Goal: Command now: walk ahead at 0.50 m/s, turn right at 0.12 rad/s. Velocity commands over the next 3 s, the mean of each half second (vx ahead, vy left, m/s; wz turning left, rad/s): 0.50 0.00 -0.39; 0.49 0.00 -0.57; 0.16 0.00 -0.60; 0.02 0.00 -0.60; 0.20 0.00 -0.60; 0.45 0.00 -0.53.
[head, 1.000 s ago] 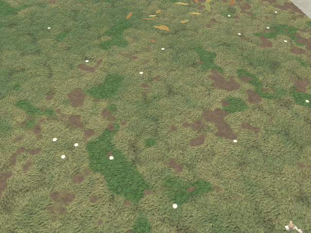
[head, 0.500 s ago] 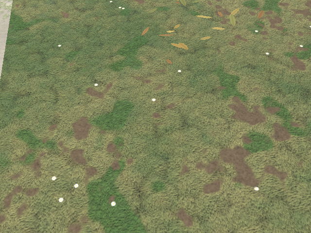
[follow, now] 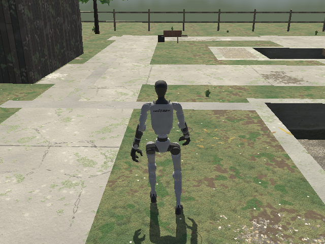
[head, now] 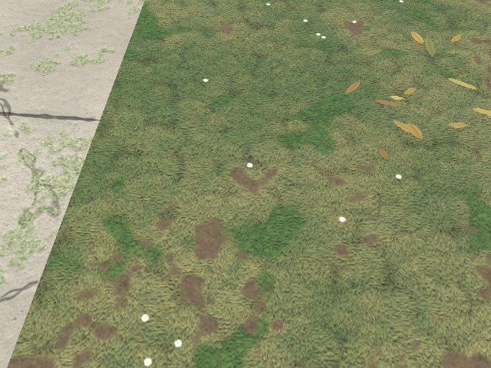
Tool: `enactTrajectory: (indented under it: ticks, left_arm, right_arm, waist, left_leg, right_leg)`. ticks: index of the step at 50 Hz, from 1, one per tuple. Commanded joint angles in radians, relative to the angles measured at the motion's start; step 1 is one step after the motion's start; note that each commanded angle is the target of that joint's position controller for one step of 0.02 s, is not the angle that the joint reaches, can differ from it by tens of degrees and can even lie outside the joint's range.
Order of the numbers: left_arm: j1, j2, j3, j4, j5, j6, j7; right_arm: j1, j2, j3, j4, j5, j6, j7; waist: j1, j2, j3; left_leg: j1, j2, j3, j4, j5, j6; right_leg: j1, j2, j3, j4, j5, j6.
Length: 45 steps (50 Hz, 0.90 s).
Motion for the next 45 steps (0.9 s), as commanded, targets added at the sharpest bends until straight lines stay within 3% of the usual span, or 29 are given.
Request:
enactTrajectory:
  ticks: [1,2,3,4,5,8,11,14,18,20,22,24,25,26,27,28,29,30,31,32,34,37,41,45]
  left_arm:
    - [-0.090,0.124,0.021,-0.108,-0.041,-0.051,-0.005]
    - [-0.107,0.111,0.022,-0.103,-0.027,-0.047,0.004]
    - [-0.103,0.105,0.030,-0.092,-0.011,-0.034,0.012]
    - [-0.064,0.090,0.032,-0.077,-0.011,-0.015,0.012]
    - [-0.042,0.067,0.031,-0.068,-0.013,0.000,0.010]
    - [-0.072,0.044,0.032,-0.079,-0.012,0.025,0.012]
    - [-0.139,0.043,0.033,-0.106,-0.001,0.026,0.006]
    - [-0.220,0.029,0.023,-0.136,0.007,0.023,-0.012]
    - [-0.344,0.009,0.006,-0.198,0.009,0.023,-0.039]
    - [-0.379,0.009,0.003,-0.229,0.007,0.023,-0.054]
    - [-0.361,0.030,0.012,-0.249,0.003,0.024,-0.065]
    - [-0.236,0.087,0.039,-0.241,-0.004,0.028,-0.065]
    - [-0.093,0.139,0.067,-0.212,-0.007,0.029,-0.058]
    - [0.053,0.214,0.102,-0.178,-0.003,0.036,-0.036]
    - [0.043,0.306,0.114,-0.175,-0.004,0.034,-0.026]
    - [0.080,0.262,0.092,-0.198,0.015,0.017,-0.032]
    - [0.057,0.196,0.074,-0.196,0.021,0.003,-0.033]
    - [-0.015,0.149,0.061,-0.210,0.013,-0.008,-0.033]
    - [-0.093,0.112,0.049,-0.229,0.011,-0.013,-0.033]
    - [-0.132,0.090,0.040,-0.248,0.018,-0.016,-0.028]
    - [-0.134,0.109,0.039,-0.259,0.015,-0.018,-0.016]
    - [-0.080,0.161,0.051,-0.257,0.012,-0.017,0.007]
    - [-0.022,0.161,0.051,-0.253,0.006,-0.002,0.016]
    - [0.030,0.150,0.049,-0.240,0.000,0.009,0.017]
  right_arm:
    - [0.326,-0.191,-0.053,0.046,-0.007,-0.019,-0.012]
    - [0.245,-0.146,-0.040,0.038,-0.003,-0.025,-0.009]
    - [0.187,-0.106,-0.033,0.037,-0.005,-0.032,-0.007]
    - [0.155,-0.072,-0.025,0.041,-0.014,-0.040,-0.007]
    - [0.153,-0.064,-0.025,0.050,-0.019,-0.047,-0.009]
    - [0.184,-0.090,-0.033,0.083,-0.028,-0.060,-0.028]
    - [0.209,-0.100,-0.033,0.102,-0.030,-0.058,-0.045]
    - [0.219,-0.118,-0.035,0.108,-0.025,-0.054,-0.056]
    - [0.294,-0.135,-0.042,0.136,-0.012,-0.036,-0.065]
    - [0.307,-0.147,-0.046,0.142,-0.003,-0.022,-0.066]
    - [0.282,-0.176,-0.053,0.131,0.006,-0.010,-0.069]
    - [0.250,-0.213,-0.060,0.118,0.015,0.004,-0.073]
    - [0.218,-0.224,-0.060,0.110,0.022,0.007,-0.071]
    - [0.210,-0.217,-0.056,0.098,0.016,-0.001,-0.070]
    - [0.287,-0.043,-0.010,0.051,-0.024,-0.027,-0.053]
    - [0.218,-0.080,-0.006,0.017,0.019,-0.078,-0.039]
    - [0.109,-0.125,-0.018,-0.013,0.055,-0.103,-0.030]
    - [0.097,-0.125,-0.015,-0.012,0.048,-0.113,-0.033]
    - [0.100,-0.134,-0.024,0.004,0.019,-0.111,-0.042]
    - [0.126,-0.149,-0.034,0.008,0.006,-0.096,-0.044]
    - [0.135,-0.140,-0.038,0.001,-0.005,-0.068,-0.045]
    - [0.031,-0.105,-0.025,-0.038,-0.020,-0.049,-0.051]
    - [-0.111,-0.075,-0.007,-0.079,-0.010,-0.054,-0.037]
    - [-0.173,-0.112,-0.011,-0.115,0.005,-0.068,-0.019]
  waist:
    - [-0.155,0.125,-0.240]
    - [-0.116,0.071,-0.175]
    - [-0.083,0.086,-0.122]
    - [-0.051,0.105,-0.107]
    - [-0.037,0.103,-0.102]
    - [-0.025,0.058,-0.046]
    - [-0.035,0.053,-0.005]
    - [-0.054,0.044,0.026]
    - [-0.098,0.024,0.070]
    - [-0.099,0.029,0.075]
    - [-0.065,0.060,0.036]
    - [0.018,0.108,-0.052]
    - [0.101,0.100,-0.128]
    - [0.168,0.026,-0.206]
    - [0.039,-0.254,-0.252]
    - [0.069,-0.163,-0.398]
    - [0.090,-0.104,-0.281]
    - [0.044,-0.035,-0.192]
    - [-0.003,0.010,-0.139]
    - [-0.039,0.000,-0.131]
    - [-0.067,0.000,-0.107]
    - [-0.042,-0.019,-0.065]
    - [0.020,-0.079,-0.049]
    - [0.044,-0.102,-0.054]
  left_leg:
    - [0.684,0.354,-0.518,-0.331,0.012,0.193]
    - [0.554,0.309,-0.396,-0.352,0.059,0.153]
    - [0.448,0.268,-0.297,-0.387,0.082,0.123]
    - [0.387,0.239,-0.226,-0.421,0.092,0.101]
    - [0.358,0.231,-0.186,-0.446,0.116,0.096]
    - [0.340,0.224,-0.081,-0.494,0.198,0.097]
    - [0.379,0.221,-0.009,-0.513,0.221,0.088]
    - [0.403,0.216,0.067,-0.532,0.227,0.072]
    - [0.530,0.252,0.126,-0.500,0.303,0.067]
    - [0.591,0.268,0.154,-0.450,0.404,0.062]
    - [0.608,0.268,0.185,-0.354,0.704,0.046]
    - [0.608,0.263,0.196,-0.150,0.998,0.026]
    - [0.547,0.236,0.205,0.043,0.986,0.001]
    - [0.338,0.188,0.200,0.330,0.710,-0.048]
    - [-0.127,-0.024,0.125,0.707,-0.324,-0.112]
    - [-0.259,-0.086,-0.140,0.838,-0.434,-0.093]
    - [-0.352,-0.029,-0.174,0.813,-0.343,-0.061]
    - [-0.329,0.021,-0.174,0.718,-0.250,-0.042]
    - [-0.254,0.054,-0.168,0.634,-0.205,-0.046]
    - [-0.174,0.077,-0.175,0.578,-0.174,-0.055]
    - [-0.119,0.087,-0.161,0.479,-0.152,-0.085]
    - [-0.131,0.065,-0.123,0.280,-0.016,-0.128]
    - [-0.049,-0.008,-0.104,-0.028,0.236,-0.130]
    - [-0.029,-0.035,-0.133,-0.145,0.229,-0.113]
  right_leg:
    - [-0.631,0.022,0.181,0.476,0.008,-0.054]
    - [-0.594,-0.029,0.173,0.418,0.103,-0.056]
    - [-0.546,-0.056,0.173,0.367,0.174,-0.056]
    - [-0.488,-0.075,0.184,0.348,0.232,-0.060]
    - [-0.461,-0.077,0.184,0.335,0.266,-0.063]
    - [-0.524,-0.072,0.200,0.269,0.358,-0.055]
    - [-0.605,-0.051,0.216,0.131,0.486,-0.044]
    - [-0.603,-0.035,0.160,-0.027,0.584,-0.048]
    - [-0.655,-0.024,0.089,-0.147,0.562,-0.072]
    - [-0.655,-0.008,0.046,-0.183,0.496,-0.090]
    - [-0.546,0.046,-0.018,-0.202,0.407,-0.121]
    - [-0.357,0.121,-0.066,-0.192,0.309,-0.164]
    - [-0.152,0.159,-0.066,-0.264,0.355,-0.198]
    - [0.133,0.116,0.071,-0.332,0.375,-0.243]
    - [0.440,-0.140,0.609,-0.394,0.292,-0.414]
    - [0.533,-0.237,0.944,-0.568,0.180,-0.480]
    - [0.474,-0.218,0.817,-0.602,0.243,-0.417]
    - [0.327,-0.176,0.677,-0.593,0.332,-0.378]
    - [0.177,-0.133,0.573,-0.598,0.433,-0.348]
    - [0.081,-0.108,0.511,-0.614,0.512,-0.338]
    - [-0.016,-0.083,0.457,-0.643,0.579,-0.332]
    - [-0.100,-0.041,0.377,-0.659,0.646,-0.311]
    - [-0.140,0.025,0.328,-0.630,0.541,-0.240]
    - [-0.043,-0.016,0.428,-0.551,0.460,-0.223]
